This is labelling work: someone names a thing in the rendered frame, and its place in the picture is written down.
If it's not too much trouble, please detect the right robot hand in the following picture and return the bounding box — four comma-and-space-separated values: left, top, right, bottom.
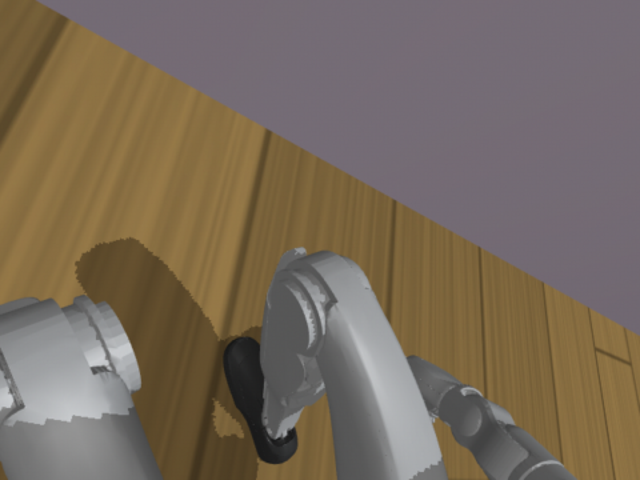
405, 355, 463, 423

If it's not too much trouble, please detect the right robot arm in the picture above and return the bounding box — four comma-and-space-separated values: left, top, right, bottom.
438, 384, 577, 480

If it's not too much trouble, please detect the right robot foot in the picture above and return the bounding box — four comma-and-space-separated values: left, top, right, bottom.
223, 337, 298, 464

